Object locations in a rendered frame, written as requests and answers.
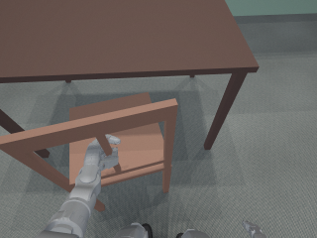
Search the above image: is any left robot forearm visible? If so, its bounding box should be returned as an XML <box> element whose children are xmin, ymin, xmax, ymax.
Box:
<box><xmin>35</xmin><ymin>165</ymin><xmax>101</xmax><ymax>238</ymax></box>

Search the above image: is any robot left foot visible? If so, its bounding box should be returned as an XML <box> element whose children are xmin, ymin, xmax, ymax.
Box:
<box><xmin>142</xmin><ymin>223</ymin><xmax>153</xmax><ymax>238</ymax></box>

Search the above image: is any table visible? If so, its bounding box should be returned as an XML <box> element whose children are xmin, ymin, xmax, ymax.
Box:
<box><xmin>0</xmin><ymin>0</ymin><xmax>259</xmax><ymax>159</ymax></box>

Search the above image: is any chair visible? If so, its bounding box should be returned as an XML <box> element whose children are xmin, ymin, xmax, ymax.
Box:
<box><xmin>0</xmin><ymin>92</ymin><xmax>178</xmax><ymax>212</ymax></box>

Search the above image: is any robot right hand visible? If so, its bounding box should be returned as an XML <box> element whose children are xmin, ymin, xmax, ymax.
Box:
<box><xmin>242</xmin><ymin>220</ymin><xmax>267</xmax><ymax>238</ymax></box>

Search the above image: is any robot left hand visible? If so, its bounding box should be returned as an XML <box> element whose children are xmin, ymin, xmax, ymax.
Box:
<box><xmin>83</xmin><ymin>134</ymin><xmax>121</xmax><ymax>172</ymax></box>

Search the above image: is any left robot shin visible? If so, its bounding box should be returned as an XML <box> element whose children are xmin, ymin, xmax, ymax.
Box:
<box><xmin>131</xmin><ymin>222</ymin><xmax>144</xmax><ymax>229</ymax></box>

